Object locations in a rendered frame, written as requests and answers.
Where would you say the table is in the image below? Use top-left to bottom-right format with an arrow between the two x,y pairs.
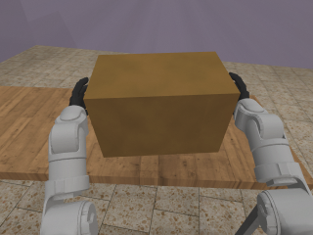
0,85 -> 313,235

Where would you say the robot left upper arm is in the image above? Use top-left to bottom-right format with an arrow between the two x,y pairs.
41,200 -> 99,235

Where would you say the robot left hand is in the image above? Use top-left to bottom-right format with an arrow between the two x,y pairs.
69,77 -> 89,116

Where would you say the robot left forearm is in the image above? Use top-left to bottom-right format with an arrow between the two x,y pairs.
39,105 -> 90,235

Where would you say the robot right hand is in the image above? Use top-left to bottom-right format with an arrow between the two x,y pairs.
229,72 -> 249,114

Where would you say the robot right forearm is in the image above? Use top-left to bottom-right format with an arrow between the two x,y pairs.
233,98 -> 313,200

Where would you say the carton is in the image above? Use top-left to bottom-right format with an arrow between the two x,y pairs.
83,51 -> 241,158

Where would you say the robot right upper arm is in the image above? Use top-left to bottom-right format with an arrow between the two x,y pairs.
256,188 -> 313,235

